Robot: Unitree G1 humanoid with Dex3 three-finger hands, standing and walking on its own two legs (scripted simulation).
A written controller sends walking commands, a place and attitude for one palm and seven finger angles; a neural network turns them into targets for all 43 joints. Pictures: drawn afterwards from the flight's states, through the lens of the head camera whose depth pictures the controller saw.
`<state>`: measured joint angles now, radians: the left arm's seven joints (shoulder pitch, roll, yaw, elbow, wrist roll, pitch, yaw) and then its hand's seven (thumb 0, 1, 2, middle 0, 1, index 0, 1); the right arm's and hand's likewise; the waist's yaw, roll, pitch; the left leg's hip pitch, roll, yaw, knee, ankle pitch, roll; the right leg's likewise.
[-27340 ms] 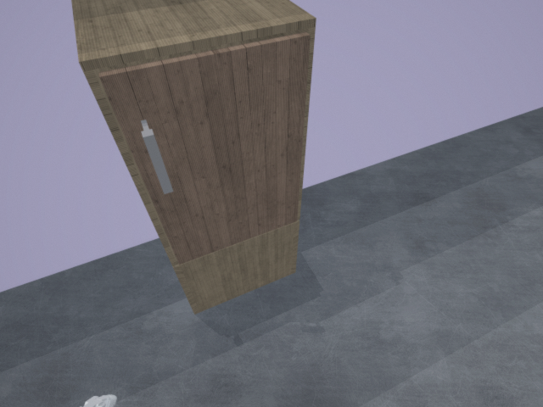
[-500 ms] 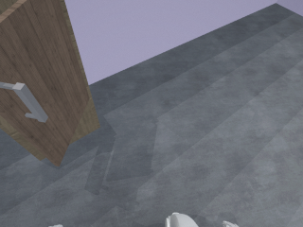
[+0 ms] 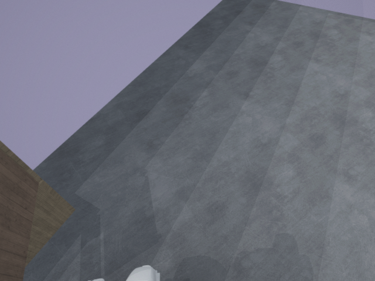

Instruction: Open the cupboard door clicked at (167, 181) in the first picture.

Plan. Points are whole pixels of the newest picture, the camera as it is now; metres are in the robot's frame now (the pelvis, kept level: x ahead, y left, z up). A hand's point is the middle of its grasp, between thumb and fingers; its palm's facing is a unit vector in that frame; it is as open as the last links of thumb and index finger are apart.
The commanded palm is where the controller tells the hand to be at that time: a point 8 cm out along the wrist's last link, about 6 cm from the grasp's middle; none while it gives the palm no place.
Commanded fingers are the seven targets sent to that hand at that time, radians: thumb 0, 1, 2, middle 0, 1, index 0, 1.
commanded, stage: walk to a spot facing it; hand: left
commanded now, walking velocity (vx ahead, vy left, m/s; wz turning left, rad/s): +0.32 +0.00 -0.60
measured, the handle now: out of the picture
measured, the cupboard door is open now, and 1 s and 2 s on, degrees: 43 43 43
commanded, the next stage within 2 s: turn to face it in 1.28 s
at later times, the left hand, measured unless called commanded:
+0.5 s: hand (126, 206) +0.33 +0.19 -0.17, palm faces -0.29 -0.94 -0.16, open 7.4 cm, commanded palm none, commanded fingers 0.00 0.90 0.90 -0.20 -0.30 -0.20 -0.30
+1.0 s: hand (182, 158) +0.49 +0.04 -0.16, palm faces -0.42 -0.87 -0.25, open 7.2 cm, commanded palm none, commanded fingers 0.00 0.90 0.90 -0.20 -0.30 -0.20 -0.30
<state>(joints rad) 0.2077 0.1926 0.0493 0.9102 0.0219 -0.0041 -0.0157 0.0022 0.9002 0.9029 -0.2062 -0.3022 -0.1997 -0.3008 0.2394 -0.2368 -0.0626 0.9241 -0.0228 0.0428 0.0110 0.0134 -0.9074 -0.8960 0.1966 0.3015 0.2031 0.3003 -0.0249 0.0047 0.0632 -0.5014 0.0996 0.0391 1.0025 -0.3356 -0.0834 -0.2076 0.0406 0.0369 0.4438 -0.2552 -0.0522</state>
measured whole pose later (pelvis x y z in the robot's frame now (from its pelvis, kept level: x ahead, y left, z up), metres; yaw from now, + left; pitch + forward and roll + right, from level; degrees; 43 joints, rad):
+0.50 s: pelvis +0.18 +0.03 +0.00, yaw -18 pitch +2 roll -2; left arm 0.16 0.24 0.09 0.94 0.04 0.02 -0.06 0.01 0.91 0.90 -0.20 -0.30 -0.19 -0.30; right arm 0.40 -0.16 -0.01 0.98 -0.03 -0.07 -0.03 0.01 -0.91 -0.90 0.20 0.30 0.21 0.30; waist 0.00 -0.03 0.06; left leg -0.04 0.08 0.23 0.35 -0.34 -0.01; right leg -0.68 -0.05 -0.06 1.11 -0.17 -0.01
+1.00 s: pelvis +0.39 -0.13 +0.00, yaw -29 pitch +2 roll +2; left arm 0.31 0.18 0.06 1.04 0.00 -0.08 0.01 -0.01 0.94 0.90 -0.20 -0.30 -0.20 -0.30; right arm 0.18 -0.16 -0.05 0.98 -0.01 -0.01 0.00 0.01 -0.91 -0.90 0.20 0.30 0.20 0.30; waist -0.01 0.01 0.04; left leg -0.64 0.14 0.02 1.02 -0.18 -0.05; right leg -0.08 0.11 -0.04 0.31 -0.26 -0.14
